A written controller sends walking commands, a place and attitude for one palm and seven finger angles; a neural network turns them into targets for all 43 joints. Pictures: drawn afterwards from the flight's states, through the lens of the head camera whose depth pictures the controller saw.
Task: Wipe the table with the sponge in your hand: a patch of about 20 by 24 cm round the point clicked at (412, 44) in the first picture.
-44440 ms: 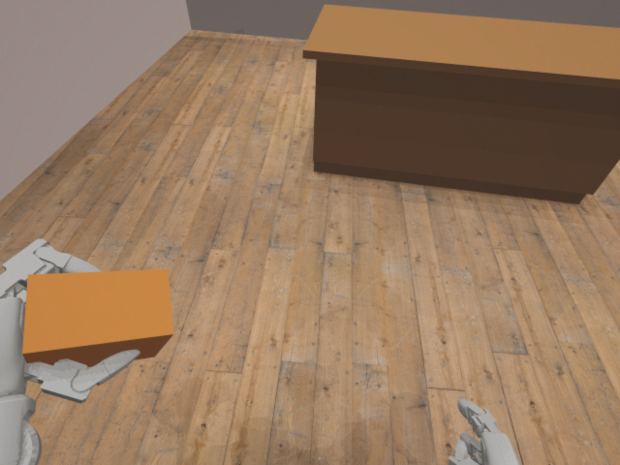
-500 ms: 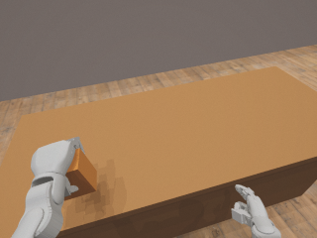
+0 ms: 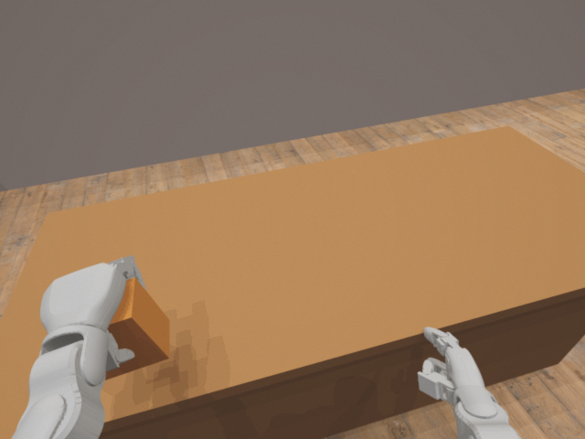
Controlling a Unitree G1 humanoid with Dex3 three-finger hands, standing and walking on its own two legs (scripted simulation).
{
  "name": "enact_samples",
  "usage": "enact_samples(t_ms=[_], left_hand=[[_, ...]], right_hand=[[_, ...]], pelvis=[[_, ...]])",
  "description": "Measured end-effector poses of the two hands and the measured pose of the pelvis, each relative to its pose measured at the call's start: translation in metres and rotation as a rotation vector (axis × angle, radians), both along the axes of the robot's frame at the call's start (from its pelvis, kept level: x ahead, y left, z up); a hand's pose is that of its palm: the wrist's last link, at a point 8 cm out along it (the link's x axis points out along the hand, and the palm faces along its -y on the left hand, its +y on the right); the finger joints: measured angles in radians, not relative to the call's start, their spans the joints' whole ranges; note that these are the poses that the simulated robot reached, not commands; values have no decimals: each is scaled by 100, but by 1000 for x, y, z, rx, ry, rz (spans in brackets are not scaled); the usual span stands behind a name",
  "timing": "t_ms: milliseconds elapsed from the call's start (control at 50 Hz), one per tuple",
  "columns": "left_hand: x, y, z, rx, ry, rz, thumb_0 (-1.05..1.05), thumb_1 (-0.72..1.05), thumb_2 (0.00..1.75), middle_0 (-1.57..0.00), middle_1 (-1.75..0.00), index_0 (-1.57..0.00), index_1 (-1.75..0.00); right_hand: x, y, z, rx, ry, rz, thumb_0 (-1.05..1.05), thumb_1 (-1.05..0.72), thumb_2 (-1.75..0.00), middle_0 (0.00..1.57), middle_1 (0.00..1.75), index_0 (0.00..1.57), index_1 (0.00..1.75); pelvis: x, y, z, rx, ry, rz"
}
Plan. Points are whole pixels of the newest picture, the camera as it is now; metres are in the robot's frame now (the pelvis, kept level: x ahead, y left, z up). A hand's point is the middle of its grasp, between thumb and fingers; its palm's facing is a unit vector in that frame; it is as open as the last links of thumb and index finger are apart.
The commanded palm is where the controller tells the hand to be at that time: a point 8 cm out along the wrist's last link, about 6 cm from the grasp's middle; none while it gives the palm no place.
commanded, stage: bring the sponge back beside the body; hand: left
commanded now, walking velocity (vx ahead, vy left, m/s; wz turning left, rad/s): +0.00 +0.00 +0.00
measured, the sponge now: (122, 337) +0.20 +0.29 +0.05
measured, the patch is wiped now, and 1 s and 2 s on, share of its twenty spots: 1.00 1.00 1.00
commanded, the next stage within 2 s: step back with the hand held close in 0.82 s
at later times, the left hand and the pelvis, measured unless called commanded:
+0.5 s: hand (93, 333) +0.18 +0.29 +0.10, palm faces +0.10 -0.17 -0.98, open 10.0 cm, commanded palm +0.14 +0.28 +0.18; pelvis -0.01 +0.00 +0.00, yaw +0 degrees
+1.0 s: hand (101, 321) +0.19 +0.28 +0.12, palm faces +0.24 -0.50 -0.84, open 10.0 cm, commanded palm +0.14 +0.29 +0.17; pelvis -0.01 +0.01 +0.00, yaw +1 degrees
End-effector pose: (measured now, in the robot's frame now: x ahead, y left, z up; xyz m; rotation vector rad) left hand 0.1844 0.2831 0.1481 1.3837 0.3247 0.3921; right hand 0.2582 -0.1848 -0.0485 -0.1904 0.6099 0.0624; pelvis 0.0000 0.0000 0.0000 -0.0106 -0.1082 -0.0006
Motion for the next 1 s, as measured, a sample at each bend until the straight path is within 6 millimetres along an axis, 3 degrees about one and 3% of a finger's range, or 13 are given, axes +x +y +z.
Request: enact_samples(t_ms=[520, 960, 1000], left_hand=[[-31, 4, 9, -27, -28, -7, 0, -49, 106, -73, -132, -74, -134], [-33, 7, 14, -13, -58, -17, 0, -49, 106, -73, -132, -74, -134], [-29, 12, 15, -373, -197, -77, 0, -49, 106, -73, -132, -74, -134]], right_hand=[[-8, 3, 1, -7, -18, 6, 1, -90, -90, 20, 30, 20, 30], [-14, 10, 0, -9, -19, 11, 1, -90, -90, 20, 30, 20, 30], [-18, 11, 3, -14, -42, 17, 1, -90, -90, 20, 30, 20, 30]], pelvis=[[-7, 4, -1, -3, -15, 0], [-11, 9, -1, -4, -20, 0], [-13, 8, -2, -10, -9, 12]])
